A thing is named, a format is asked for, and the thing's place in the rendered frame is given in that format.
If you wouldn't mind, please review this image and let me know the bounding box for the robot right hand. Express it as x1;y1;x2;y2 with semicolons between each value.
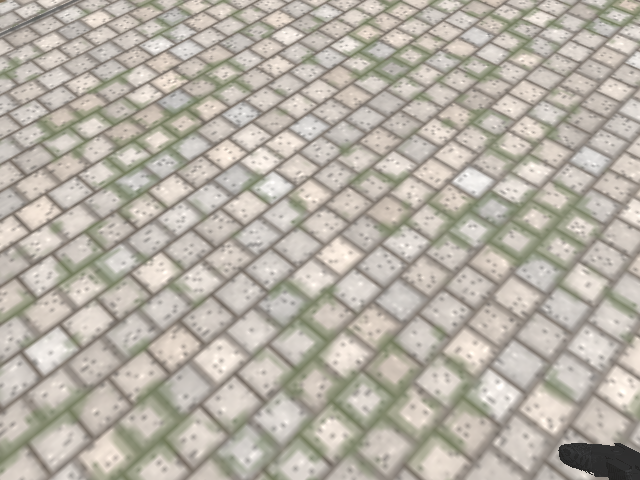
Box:
558;443;640;480

